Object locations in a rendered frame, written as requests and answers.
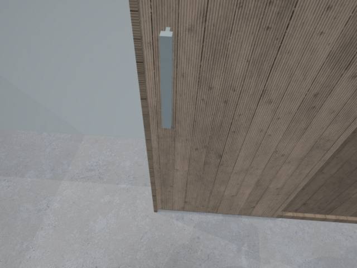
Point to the wardrobe door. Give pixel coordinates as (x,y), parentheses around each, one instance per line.
(333,188)
(263,93)

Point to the handle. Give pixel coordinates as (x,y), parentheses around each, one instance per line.
(166,49)

